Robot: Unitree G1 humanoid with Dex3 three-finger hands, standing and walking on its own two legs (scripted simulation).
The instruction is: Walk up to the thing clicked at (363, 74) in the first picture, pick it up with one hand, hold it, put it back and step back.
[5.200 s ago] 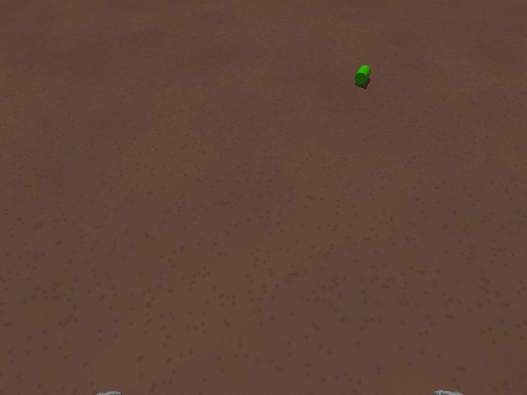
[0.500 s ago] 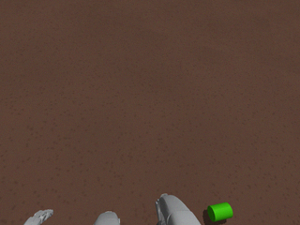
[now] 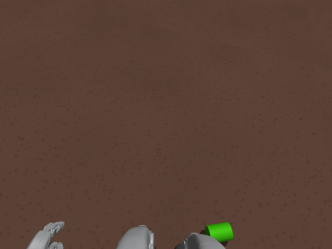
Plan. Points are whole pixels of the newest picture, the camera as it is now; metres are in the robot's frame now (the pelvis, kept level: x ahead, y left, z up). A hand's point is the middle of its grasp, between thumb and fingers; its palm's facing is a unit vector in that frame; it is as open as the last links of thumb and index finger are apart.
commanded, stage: walk up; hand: left
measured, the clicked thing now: (218, 232) +0.24 -0.28 -0.70
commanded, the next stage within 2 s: none
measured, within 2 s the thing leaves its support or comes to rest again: neither
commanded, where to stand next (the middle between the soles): -0.08 -0.65 m, yaw +8 degrees
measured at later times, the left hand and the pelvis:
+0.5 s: hand out of the picture +0.04 +0.05 -0.16, palm faces -0.11 -0.92 -0.38, open 7.4 cm; pelvis -0.07 -0.24 -0.03, yaw -1 degrees
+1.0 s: hand out of the picture -0.01 -0.13 -0.16, palm faces -0.07 -0.95 -0.30, open 7.4 cm; pelvis -0.12 -0.40 +0.00, yaw +2 degrees
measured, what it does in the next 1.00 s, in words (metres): steps to the right: left foot, then right foot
